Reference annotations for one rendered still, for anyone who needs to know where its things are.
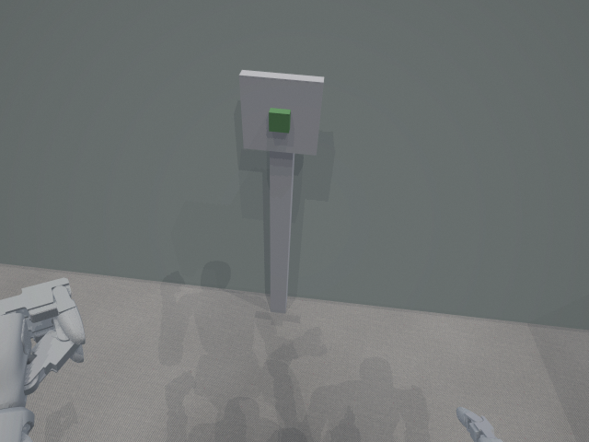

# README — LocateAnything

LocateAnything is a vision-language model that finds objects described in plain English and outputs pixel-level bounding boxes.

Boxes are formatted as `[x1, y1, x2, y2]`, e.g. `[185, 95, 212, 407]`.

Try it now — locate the button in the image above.
[269, 108, 291, 133]

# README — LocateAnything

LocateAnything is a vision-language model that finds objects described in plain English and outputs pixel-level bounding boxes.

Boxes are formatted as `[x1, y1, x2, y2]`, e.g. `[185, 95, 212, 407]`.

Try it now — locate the left robot hand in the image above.
[0, 278, 86, 410]

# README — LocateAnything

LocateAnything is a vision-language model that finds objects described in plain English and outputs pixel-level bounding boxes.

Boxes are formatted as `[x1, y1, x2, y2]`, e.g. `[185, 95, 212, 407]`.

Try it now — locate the robot left forearm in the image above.
[0, 407, 35, 442]

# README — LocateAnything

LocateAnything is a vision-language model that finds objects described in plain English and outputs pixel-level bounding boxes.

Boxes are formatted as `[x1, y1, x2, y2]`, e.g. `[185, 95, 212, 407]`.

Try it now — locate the right robot hand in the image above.
[456, 407, 503, 442]

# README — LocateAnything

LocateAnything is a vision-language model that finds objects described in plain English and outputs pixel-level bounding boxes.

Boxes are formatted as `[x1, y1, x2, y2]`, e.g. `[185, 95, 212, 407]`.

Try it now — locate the panel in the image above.
[239, 70, 324, 313]

